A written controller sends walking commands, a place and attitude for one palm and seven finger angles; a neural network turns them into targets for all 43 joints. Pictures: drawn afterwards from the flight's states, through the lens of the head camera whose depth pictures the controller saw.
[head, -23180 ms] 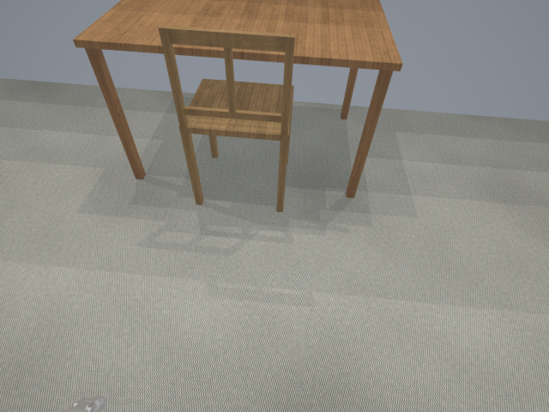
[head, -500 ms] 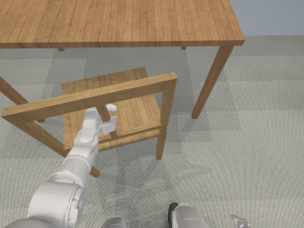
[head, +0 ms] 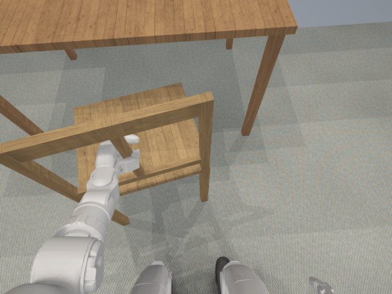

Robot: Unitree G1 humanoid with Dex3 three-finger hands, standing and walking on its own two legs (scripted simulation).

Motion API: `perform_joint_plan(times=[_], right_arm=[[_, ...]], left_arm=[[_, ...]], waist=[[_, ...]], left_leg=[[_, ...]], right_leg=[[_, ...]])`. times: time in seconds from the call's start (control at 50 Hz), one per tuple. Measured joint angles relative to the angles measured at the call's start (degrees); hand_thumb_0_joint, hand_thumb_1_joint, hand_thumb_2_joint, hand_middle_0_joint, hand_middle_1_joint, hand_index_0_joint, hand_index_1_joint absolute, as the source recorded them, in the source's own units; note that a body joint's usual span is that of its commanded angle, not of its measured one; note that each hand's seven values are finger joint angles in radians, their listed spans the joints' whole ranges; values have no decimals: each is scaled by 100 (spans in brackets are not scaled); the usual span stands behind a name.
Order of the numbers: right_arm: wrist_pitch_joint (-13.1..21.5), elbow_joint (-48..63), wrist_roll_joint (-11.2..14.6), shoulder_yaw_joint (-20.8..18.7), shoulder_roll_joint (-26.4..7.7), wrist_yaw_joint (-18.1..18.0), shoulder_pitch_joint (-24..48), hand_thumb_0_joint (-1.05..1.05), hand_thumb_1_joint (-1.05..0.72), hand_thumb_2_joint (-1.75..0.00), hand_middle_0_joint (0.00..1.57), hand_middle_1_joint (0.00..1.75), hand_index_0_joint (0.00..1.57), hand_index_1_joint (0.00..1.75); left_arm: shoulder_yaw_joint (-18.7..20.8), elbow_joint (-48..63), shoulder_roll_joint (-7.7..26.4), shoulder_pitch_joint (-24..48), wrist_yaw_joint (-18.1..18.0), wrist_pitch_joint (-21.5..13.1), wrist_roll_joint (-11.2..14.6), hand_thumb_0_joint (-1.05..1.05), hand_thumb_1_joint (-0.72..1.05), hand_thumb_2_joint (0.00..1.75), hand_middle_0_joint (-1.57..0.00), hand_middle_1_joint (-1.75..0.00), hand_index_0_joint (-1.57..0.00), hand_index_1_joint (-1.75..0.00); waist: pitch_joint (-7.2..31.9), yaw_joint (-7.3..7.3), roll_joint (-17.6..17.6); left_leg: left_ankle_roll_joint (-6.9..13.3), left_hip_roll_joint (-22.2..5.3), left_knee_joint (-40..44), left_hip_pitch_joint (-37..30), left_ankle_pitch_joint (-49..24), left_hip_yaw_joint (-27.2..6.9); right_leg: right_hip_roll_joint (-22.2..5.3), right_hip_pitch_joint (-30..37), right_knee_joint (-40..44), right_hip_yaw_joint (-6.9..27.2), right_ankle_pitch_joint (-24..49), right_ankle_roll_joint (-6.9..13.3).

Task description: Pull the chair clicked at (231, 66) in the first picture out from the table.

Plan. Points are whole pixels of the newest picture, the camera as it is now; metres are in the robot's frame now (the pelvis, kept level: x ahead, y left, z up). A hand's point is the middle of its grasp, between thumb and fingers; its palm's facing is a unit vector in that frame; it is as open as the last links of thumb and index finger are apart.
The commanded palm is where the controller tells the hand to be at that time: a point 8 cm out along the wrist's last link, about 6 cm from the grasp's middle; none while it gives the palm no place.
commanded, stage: step backward, pulling the chair out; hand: left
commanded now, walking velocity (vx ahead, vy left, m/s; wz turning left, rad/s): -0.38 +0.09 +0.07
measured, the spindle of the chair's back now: (129, 157) +0.42 +0.16 -0.10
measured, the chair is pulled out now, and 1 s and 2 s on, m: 0.27 0.49 0.58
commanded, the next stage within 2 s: stop walking, hand still on the chair in 0.90 s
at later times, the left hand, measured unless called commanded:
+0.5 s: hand (135, 204) +0.29 +0.13 -0.06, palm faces +0.06 -0.98 -0.18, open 5.5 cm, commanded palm +0.30 +0.18 -0.06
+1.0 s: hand (133, 260) +0.18 +0.12 -0.06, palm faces +0.02 -0.99 -0.16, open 5.5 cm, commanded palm +0.16 +0.17 -0.04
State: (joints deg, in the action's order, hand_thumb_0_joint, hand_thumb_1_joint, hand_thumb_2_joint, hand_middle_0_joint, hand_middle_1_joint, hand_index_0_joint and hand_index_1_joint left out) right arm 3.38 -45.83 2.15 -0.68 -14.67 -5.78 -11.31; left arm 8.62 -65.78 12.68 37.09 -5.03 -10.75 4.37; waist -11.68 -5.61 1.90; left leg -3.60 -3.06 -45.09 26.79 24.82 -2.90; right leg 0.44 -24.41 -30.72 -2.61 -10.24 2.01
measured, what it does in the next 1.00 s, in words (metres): walks backwards: left foot, then right foot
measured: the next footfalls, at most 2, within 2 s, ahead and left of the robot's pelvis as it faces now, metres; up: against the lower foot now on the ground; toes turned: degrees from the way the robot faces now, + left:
left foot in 0.12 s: +0.00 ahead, +0.16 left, +0.00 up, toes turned +2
right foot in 0.30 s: +0.02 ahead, -0.11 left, +0.00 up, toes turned +0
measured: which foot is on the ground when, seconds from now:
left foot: up 0.00-0.10, down 0.12-0.36, up 0.38-0.58, down 0.60-1.00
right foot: down 0.00-0.18, up 0.20-0.28, down 0.30-0.64, up 0.66-0.78, down 0.80-1.00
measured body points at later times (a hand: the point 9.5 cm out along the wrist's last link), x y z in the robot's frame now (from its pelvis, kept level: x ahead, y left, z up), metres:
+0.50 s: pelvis -0.09 -0.01 +0.00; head +0.02 -0.04 +0.44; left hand +0.29 +0.18 -0.05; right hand -0.01 -0.26 -0.15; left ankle -0.11 +0.14 -0.70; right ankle -0.02 -0.11 -0.73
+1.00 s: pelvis -0.20 +0.00 +0.00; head -0.10 -0.02 +0.44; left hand +0.18 +0.17 -0.04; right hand -0.12 -0.26 -0.15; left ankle -0.22 +0.15 -0.72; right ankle -0.13 -0.11 -0.73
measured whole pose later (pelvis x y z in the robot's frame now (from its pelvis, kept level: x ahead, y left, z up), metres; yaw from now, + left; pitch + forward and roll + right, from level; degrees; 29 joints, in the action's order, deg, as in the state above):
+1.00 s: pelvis -0.20 +0.00 +0.00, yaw +3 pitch +3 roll +1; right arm 4.0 -46.2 2.6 0.8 -15.5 -6.8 -11.8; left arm 4.2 -66.7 9.0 37.7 -4.3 -8.3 4.5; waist -10.1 -5.5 2.5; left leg -3.3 -1.3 -39.3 21.1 24.3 -1.4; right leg -1.2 -24.4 -31.1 -1.8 -9.7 0.8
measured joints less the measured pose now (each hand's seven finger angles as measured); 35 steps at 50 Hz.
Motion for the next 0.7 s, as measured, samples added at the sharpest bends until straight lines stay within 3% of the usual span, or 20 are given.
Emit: perform_joint_plan(times=[0.06, 0.12, 0.2, 0.24, 0.32, 0.38, 0.44, 0.48, 0.54, 0.6, 0.62, 0.66, 0.7], right_arm=[[30, -50, -8, 3, -215, -99, 84, 1, -90, -89, 20, 30, 20, 30], [7, -36, 17, -43, -408, -182, 99, 1, -90, -89, 20, 30, 20, 30], [-75, 156, -10, -81, -249, -198, 146, 1, -90, -89, 20, 30, 20, 30], [-70, 262, -75, -73, -131, -147, 75, 1, -90, -89, 20, 30, 20, 30], [-19, 226, -117, 21, 136, 23, -37, 1, -90, -89, 20, 30, 20, 30], [8, 88, -39, 98, 231, 63, 94, 1, -90, -89, 20, 30, 20, 30], [50, 13, 19, 129, 203, 12, 121, 1, -90, -89, 20, 30, 20, 30], [74, -43, 11, 149, 99, -40, 133, 1, -90, -89, 20, 30, 20, 30], [73, -115, 31, 141, -91, -115, 144, 1, -90, -89, 20, 30, 20, 30], [33, -113, 50, 87, -315, -200, 94, 1, -90, -89, 20, 30, 20, 30], [6, -119, 61, 38, -332, -222, 113, 1, -90, -89, 20, 30, 20, 30], [-54, -49, 63, -13, -269, -234, 143, 1, -90, -89, 20, 30, 20, 30], [-67, 99, -23, -37, -203, -220, 58, 1, -90, -89, 20, 30, 20, 30]], left_arm=[[-41, 47, -124, 18, -29, 95, -17, 3, 65, 75, -26, -114, -49, -145], [-256, 97, -239, 80, -46, 202, -48, 2, 65, 74, -25, -116, -49, -145], [-528, 223, -153, 148, -3, 282, -52, 2, 66, 73, -23, -117, -49, -145], [-529, 258, -146, 71, 38, 268, -85, 2, 66, 73, -23, -117, -49, -145], [-464, 144, -131, -59, 92, 142, -95, 2, 65, 75, -24, -117, -49, -145], [-286, 16, -112, -49, 103, 15, -19, 3, 64, 76, -26, -115, -49, -145], [-220, -22, -142, -54, 100, 30, 20, 4, 64, 76, -26, -113, -49, -145], [-216, 9, -214, -45, 86, 91, 6, 4, 64, 76, -25, -113, -49, -145], [-306, 49, -329, 21, 59, 182, -35, 4, 65, 75, -25, -113, -49, -145], [-526, 99, -435, 127, 38, 300, -66, 3, 65, 74, -24, -115, -49, -145], [-615, 123, -433, 188, 35, 336, -76, 3, 65, 74, -23, -115, -49, -145], [-756, 179, -356, 254, 39, 373, -78, 2, 66, 74, -22, -116, -49, -145], [-793, 210, -315, 207, 64, 380, -63, 2, 66, 73, -22, -117, -49, -145]], waist=[[76, -64, 4], [192, -85, 110], [79, 83, -268], [95, 116, -286], [142, 261, -150], [-19, 205, 100], [36, 134, 67], [82, 82, 46], [147, 15, 30], [255, -24, 107], [241, -30, 56], [119, 93, -205], [90, 135, -273]], left_leg=[[6, 139, 297, -215, -18, 38], [97, 37, 1131, -644, -856, 118], [170, 195, 1336, -694, -869, 316], [161, 184, 1331, -667, -929, 306], [48, -9, 1187, -586, -928, 254], [-3, -201, 819, -388, -1012, 152], [-1, 111, -158, -63, 18, -24], [-10, 262, -275, -65, 297, -36], [-6, 314, 218, -354, 284, 47], [78, 152, 1256, -867, -722, 198], [155, 174, 1421, -906, -742, 241], [226, 283, 1446, -940, -746, 424], [246, 285, 1417, -929, -768, 501]], right_leg=[[-133, -121, 42, -42, 113, -56], [-159, -284, 1, -177, 185, -134], [-303, -387, -105, 33, 331, -212], [-264, -345, -517, 123, -222, -231], [-62, 178, -321, 163, -466, -159], [146, 275, -36, 44, -192, -7], [25, 99, -17, 60, -55, 18], [-97, -16, 16, 59, 34, -10], [-259, -165, 95, 5, 195, -86], [-321, -368, 81, -108, 327, -184], [-373, -433, 48, -112, 359, -221], [-453, -477, 39, 48, 509, -233], [-432, -515, -439, 114, 39, -264]])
